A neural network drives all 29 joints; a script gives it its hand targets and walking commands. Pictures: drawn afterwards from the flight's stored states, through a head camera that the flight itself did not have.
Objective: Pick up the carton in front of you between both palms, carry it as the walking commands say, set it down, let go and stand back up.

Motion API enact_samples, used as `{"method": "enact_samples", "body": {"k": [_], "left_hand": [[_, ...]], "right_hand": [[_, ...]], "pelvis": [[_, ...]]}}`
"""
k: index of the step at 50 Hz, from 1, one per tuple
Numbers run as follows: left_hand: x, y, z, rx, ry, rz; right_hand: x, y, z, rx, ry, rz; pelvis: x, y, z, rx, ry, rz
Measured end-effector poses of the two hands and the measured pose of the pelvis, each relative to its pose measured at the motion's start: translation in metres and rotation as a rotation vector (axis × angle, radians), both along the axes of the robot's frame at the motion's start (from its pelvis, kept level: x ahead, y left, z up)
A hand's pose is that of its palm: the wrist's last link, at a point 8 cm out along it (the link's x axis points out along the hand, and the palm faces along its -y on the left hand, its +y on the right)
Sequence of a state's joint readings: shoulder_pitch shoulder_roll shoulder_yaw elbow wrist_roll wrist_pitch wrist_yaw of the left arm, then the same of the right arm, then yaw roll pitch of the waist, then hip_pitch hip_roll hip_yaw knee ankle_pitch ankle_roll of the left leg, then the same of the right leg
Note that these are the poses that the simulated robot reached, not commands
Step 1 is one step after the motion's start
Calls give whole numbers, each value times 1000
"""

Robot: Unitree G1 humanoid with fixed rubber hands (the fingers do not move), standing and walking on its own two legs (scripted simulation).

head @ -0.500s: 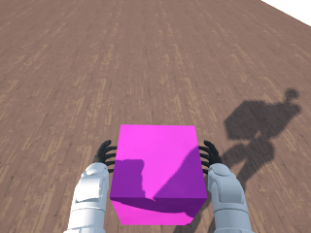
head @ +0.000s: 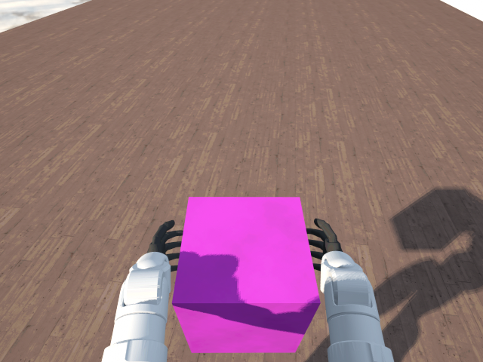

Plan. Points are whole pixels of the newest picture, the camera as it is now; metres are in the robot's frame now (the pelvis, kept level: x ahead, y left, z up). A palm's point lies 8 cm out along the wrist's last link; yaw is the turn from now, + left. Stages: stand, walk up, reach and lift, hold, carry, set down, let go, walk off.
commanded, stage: hold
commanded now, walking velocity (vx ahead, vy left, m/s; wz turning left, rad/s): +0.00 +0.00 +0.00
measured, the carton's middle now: (243, 277) +0.31 +0.00 -0.04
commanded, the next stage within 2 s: set down in 0.36 s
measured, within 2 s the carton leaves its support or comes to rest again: neither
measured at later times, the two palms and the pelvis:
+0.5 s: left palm (166, 254) +0.31 +0.14 +0.05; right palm (336, 251) +0.31 -0.16 +0.05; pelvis +0.01 -0.01 +0.00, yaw +1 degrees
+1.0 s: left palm (195, 281) +0.36 +0.11 -0.14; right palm (326, 290) +0.34 -0.19 -0.14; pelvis -0.02 +0.02 -0.06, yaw +0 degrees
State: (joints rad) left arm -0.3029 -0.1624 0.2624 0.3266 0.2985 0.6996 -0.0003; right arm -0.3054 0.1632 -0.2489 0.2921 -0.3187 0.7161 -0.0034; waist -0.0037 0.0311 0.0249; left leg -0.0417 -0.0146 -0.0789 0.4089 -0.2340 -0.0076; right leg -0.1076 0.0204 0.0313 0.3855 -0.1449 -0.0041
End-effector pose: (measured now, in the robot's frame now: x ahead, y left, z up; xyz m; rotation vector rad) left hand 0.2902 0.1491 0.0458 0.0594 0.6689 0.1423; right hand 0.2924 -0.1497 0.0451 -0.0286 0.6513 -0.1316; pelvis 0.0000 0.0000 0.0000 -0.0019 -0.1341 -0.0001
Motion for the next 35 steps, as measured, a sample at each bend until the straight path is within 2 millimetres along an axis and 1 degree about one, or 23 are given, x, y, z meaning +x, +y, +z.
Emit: {"method": "enact_samples", "body": {"k": [6, 12, 18, 25, 30, 33, 35], "left_hand": [[0, -13, 1, 4, 1, 1], [1, -17, 2, 2, 0, 11], [5, -17, 2, -1, 1, 17], [15, -13, 1, -6, 7, 15], [30, -13, -9, -17, 23, 11], [41, -16, -23, -19, 35, 1], [48, -19, -35, -14, 42, -14]], "right_hand": [[0, -13, 0, 11, 0, 3], [4, -18, 1, 19, -3, 11], [9, -17, 2, 18, -3, 13], [17, -12, 1, 18, 3, -3], [27, -12, -11, 38, 18, -35], [35, -15, -24, 44, 30, -52], [39, -18, -36, 39, 36, -60]], "pelvis": [[-1, -14, 0, 4, 2, 10], [1, -22, 0, 4, 4, 17], [6, -22, 0, 2, 9, 19], [9, -15, 0, -1, 19, 16], [9, -6, -2, -3, 42, 12], [6, 0, -6, -4, 74, 7], [4, 4, -8, -4, 108, 3]]}}
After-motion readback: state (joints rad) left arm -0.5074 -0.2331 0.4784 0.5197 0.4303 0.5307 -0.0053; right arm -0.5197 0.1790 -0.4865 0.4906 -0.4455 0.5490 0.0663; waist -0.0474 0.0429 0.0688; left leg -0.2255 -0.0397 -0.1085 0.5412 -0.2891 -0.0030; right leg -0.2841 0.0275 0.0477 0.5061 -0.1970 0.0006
